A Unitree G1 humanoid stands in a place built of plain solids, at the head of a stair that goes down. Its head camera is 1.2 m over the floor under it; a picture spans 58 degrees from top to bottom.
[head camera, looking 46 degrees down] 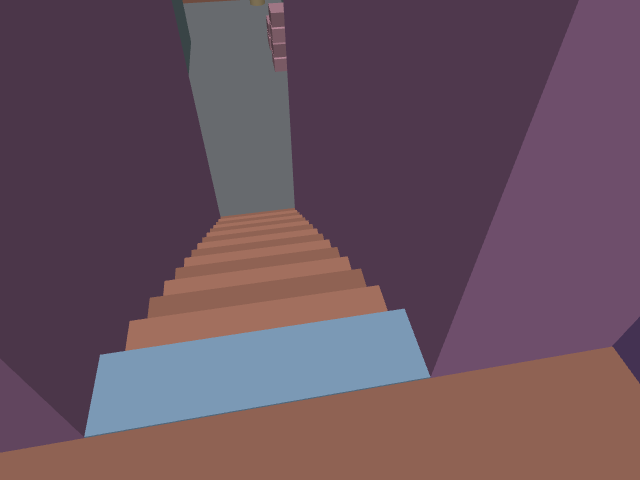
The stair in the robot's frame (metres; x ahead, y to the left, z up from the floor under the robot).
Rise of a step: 0.19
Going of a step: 0.25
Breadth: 0.99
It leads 10 degrees to the left of straight ahead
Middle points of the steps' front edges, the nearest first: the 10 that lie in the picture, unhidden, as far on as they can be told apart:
0.76 0.20 0.00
1.00 0.24 -0.19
1.25 0.28 -0.37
1.49 0.33 -0.56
1.74 0.37 -0.75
1.99 0.42 -0.94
2.23 0.46 -1.12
2.48 0.50 -1.31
2.72 0.55 -1.50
2.97 0.59 -1.68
